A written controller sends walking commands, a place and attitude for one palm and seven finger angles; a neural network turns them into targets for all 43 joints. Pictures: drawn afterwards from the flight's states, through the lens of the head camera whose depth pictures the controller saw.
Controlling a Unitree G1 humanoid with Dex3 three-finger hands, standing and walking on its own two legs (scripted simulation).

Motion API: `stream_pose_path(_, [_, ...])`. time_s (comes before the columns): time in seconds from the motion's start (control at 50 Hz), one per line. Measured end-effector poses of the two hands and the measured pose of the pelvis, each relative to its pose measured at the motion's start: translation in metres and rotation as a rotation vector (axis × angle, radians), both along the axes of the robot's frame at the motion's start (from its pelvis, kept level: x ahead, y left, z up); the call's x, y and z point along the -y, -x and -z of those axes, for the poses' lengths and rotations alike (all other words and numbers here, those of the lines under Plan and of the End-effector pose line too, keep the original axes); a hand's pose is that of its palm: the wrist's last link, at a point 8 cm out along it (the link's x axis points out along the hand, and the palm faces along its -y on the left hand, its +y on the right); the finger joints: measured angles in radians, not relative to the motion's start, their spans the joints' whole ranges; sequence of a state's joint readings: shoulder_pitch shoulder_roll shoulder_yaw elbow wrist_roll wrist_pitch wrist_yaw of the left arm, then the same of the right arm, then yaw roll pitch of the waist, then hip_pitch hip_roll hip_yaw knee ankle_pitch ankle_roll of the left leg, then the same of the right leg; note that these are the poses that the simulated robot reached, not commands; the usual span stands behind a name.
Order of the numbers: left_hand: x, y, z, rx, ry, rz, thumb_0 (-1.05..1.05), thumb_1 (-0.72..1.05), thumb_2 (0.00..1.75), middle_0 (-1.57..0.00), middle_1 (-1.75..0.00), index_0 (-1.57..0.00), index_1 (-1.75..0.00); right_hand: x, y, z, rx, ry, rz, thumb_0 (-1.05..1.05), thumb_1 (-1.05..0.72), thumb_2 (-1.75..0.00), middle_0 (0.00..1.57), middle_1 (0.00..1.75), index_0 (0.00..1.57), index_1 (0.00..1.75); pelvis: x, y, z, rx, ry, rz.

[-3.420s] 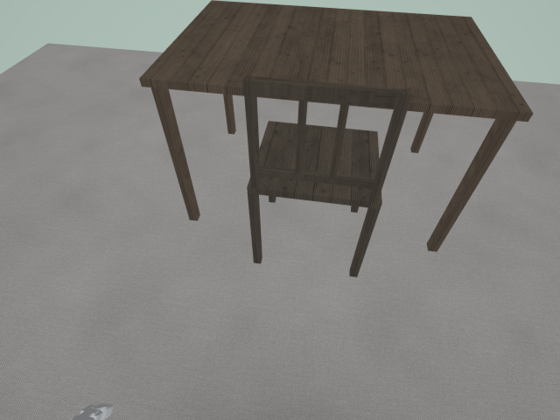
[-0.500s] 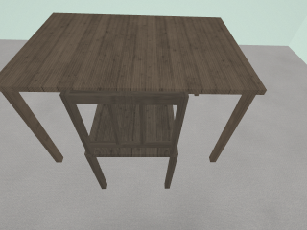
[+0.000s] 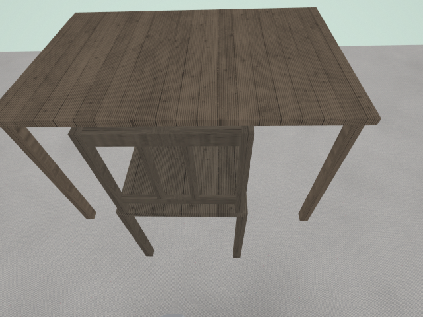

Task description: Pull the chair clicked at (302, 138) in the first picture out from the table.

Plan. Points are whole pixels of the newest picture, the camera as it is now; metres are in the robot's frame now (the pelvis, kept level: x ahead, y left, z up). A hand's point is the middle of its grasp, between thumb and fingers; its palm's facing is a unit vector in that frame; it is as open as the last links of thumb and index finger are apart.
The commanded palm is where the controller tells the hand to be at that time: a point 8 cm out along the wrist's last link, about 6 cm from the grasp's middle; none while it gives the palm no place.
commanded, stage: come to a stop and stand still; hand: left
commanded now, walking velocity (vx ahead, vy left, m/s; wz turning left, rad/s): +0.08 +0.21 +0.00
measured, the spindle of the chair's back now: (152, 173) +0.47 +0.21 -0.10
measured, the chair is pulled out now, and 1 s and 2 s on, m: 0.00 0.00 0.00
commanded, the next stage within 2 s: look again from close up in 0.80 s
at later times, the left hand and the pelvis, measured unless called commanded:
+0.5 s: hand out of the picture -0.04 +0.24 -0.17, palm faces +0.09 -0.97 -0.21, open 7.4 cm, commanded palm none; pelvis -0.04 +0.04 +0.01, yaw +1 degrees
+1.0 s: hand out of the picture -0.06 +0.22 -0.17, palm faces +0.03 -0.98 -0.18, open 7.4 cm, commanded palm none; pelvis -0.05 +0.06 +0.01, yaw +1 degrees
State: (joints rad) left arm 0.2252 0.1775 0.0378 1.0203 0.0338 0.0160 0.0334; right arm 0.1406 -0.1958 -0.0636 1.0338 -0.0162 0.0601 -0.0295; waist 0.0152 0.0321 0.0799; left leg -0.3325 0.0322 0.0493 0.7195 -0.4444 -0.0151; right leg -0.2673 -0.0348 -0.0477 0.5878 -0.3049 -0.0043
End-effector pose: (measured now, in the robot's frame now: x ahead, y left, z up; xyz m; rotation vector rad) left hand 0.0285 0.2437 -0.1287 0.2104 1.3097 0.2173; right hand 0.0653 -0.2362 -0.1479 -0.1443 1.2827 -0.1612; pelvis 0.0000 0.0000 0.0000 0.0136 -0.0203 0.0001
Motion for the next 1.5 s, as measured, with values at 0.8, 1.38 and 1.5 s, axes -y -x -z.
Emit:
stream_pose_path(0.8, [-0.020,0.090,0.009,-0.104,0.126,-0.042,0.00,0.91,0.90,-0.20,-0.30,-0.19,-0.30,-0.071,0.106,-0.018,-0.112,0.002,-0.022,0.01,-0.92,-0.90,0.20,0.30,0.20,0.30,-0.054,0.045,-0.014,-0.001,0.012,-0.017])
stream_pose_path(1.38, [-0.026,0.065,0.000,-0.036,0.059,-0.003,0.00,0.91,0.90,-0.20,-0.30,-0.19,-0.30,-0.066,0.094,-0.003,-0.060,-0.041,-0.044,0.01,-0.92,-0.90,0.20,0.30,0.20,0.30,-0.049,0.035,-0.008,0.004,0.002,-0.011])
stream_pose_path(1.5, [-0.019,0.064,0.001,-0.044,0.066,-0.002,0.01,0.92,0.90,-0.20,-0.30,-0.20,-0.30,-0.061,0.093,-0.006,-0.076,-0.036,-0.042,0.01,-0.91,-0.90,0.20,0.30,0.20,0.30,-0.043,0.033,-0.009,0.002,0.002,-0.010])
